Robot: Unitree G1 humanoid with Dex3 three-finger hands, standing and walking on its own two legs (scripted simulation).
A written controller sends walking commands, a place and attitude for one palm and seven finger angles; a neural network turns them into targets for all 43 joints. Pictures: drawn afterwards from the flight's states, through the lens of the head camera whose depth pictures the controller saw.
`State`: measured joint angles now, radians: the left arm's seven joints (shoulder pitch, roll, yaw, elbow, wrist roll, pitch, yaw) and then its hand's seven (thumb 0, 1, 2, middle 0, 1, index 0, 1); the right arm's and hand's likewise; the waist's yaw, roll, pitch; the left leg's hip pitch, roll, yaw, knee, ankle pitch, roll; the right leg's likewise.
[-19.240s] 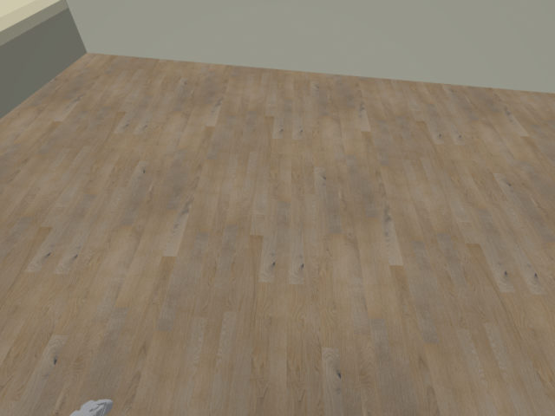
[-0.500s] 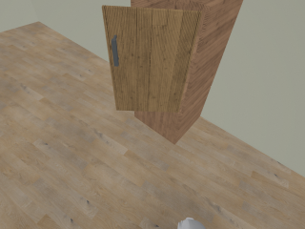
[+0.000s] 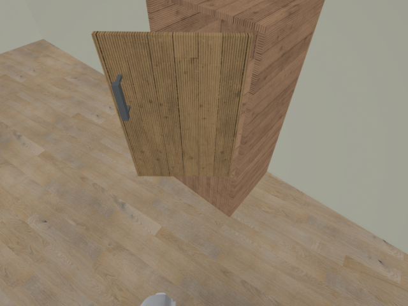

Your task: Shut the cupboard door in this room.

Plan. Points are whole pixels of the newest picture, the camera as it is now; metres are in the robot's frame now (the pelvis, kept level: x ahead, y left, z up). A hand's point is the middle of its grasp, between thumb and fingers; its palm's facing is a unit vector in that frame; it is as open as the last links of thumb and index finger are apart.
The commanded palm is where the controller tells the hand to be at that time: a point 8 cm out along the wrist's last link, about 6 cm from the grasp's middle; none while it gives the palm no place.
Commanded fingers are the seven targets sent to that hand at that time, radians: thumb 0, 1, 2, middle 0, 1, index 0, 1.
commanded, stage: take the last steps up to it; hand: left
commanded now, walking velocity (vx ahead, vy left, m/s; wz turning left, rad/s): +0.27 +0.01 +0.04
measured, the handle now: (122, 98) +0.63 +0.27 +0.04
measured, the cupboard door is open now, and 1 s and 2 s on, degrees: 40 40 40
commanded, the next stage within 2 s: come to a stop and stand still in 0.30 s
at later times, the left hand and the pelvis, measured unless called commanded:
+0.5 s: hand (130, 272) +0.23 +0.20 -0.17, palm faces -0.01 -0.98 -0.22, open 7.3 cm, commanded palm none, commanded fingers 0.00 0.90 0.90 -0.20 -0.30 -0.20 -0.30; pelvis +0.16 +0.01 +0.00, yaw -1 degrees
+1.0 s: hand (107, 287) +0.19 +0.25 -0.19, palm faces +0.06 -0.97 -0.22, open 7.4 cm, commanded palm none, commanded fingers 0.00 0.90 0.90 -0.20 -0.30 -0.20 -0.30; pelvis +0.14 +0.04 -0.01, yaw +0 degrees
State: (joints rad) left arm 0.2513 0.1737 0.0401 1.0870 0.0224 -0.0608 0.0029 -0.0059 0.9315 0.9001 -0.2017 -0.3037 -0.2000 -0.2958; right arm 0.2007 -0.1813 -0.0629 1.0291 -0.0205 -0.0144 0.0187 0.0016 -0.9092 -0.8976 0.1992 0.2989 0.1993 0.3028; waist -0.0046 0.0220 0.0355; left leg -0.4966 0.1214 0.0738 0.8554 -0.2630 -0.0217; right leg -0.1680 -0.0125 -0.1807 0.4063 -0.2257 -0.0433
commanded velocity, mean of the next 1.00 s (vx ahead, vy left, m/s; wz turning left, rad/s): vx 0.02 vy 0.00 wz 0.00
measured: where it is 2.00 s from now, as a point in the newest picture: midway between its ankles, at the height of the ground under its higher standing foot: outside the picture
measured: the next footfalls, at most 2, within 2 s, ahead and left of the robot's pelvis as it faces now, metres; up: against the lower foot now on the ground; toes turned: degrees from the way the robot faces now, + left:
left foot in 0.14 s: +0.16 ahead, +0.14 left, +0.00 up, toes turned +8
right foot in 0.52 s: +0.28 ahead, -0.13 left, +0.00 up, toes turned -9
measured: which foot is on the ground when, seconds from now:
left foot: up 0.00-0.12, down 0.14-0.54, up 0.56-0.90, down 0.92-1.00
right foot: down 0.00-0.14, up 0.16-0.50, down 0.52-0.92, up 0.94-1.00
